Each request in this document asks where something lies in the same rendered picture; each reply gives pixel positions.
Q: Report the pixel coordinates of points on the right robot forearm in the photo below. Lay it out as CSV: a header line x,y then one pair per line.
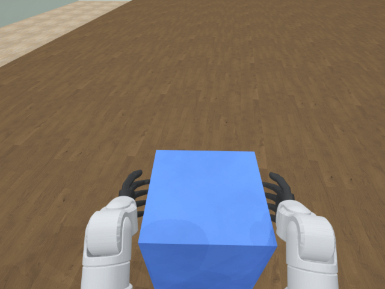
x,y
311,255

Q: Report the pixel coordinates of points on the right robot hand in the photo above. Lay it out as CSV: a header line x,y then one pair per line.
x,y
283,191

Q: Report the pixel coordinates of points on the left robot forearm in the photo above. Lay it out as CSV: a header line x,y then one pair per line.
x,y
108,245

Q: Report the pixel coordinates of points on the left robot hand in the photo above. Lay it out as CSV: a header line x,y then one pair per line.
x,y
129,186

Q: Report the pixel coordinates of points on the carton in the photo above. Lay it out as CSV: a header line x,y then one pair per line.
x,y
206,222

